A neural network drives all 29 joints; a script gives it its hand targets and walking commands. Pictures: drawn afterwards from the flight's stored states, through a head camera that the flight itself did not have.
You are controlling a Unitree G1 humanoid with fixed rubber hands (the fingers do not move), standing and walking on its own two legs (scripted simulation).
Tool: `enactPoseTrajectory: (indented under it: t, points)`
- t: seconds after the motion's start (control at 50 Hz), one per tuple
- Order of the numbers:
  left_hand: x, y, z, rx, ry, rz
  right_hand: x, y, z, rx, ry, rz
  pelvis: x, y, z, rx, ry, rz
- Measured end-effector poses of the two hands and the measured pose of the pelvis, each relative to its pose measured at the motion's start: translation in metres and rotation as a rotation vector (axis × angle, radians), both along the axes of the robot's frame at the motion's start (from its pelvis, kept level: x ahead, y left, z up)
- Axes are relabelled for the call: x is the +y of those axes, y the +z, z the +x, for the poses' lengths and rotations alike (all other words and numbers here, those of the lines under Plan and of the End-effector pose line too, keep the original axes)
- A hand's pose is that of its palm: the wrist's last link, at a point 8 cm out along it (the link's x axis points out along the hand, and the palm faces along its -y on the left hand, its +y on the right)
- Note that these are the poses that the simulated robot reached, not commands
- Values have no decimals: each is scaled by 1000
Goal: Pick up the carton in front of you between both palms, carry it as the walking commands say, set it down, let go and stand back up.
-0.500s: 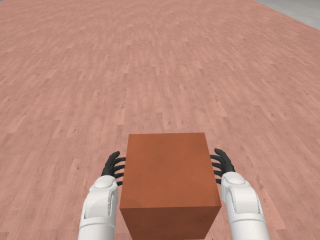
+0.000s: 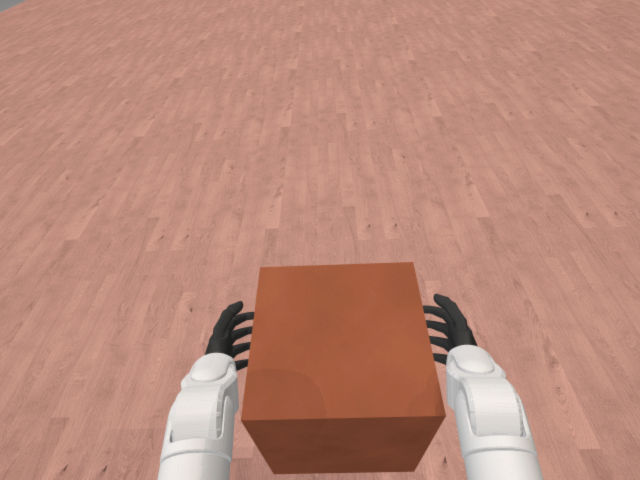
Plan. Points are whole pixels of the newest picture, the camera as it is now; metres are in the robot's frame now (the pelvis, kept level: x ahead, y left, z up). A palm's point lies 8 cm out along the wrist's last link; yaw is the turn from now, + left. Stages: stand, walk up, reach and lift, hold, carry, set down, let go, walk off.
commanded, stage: hold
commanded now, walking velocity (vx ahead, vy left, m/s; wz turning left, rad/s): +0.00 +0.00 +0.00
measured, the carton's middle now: (340, 373) +0.30 +0.00 -0.05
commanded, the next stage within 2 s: set down in 0.10 s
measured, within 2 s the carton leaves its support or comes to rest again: neither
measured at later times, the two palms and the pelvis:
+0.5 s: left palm (245, 349) +0.33 +0.13 -0.02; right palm (451, 340) +0.33 -0.16 -0.03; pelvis -0.01 -0.02 -0.02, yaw +3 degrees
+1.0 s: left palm (281, 368) +0.39 +0.11 -0.21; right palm (441, 374) +0.37 -0.19 -0.22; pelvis -0.04 +0.01 -0.15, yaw +3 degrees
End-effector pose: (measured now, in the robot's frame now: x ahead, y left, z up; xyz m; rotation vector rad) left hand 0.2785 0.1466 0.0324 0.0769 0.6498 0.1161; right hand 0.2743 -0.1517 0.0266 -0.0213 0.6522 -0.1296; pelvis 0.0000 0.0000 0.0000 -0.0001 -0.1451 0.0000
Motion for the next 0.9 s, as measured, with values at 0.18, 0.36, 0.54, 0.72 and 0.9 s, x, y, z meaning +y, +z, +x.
enactPoseTrajectory:
  t: [0.18, 0.36, 0.54, 0.72, 0.9]
  points:
    - [-7, 2, 0, -2, 27, 0, -7, 0, 8, -2, 16, 15, -13, -1, 0, -3, 17, 0]
    - [-13, -15, 24, 22, 51, -7, -12, -17, 36, 22, -10, 75, -24, -8, -4, 35, 49, -5]
    - [-15, -73, 52, 40, 18, 22, -14, -79, 57, 37, -13, 52, -24, -29, -17, 217, 43, -6]
    - [-21, -166, 73, 8, -3, -7, -20, -173, 65, 4, -37, 29, -12, -71, -33, 491, 36, 11]
    - [-29, -219, 99, -36, -2, -51, -28, -226, 84, -42, -72, 38, 4, -124, -39, 676, 40, 16]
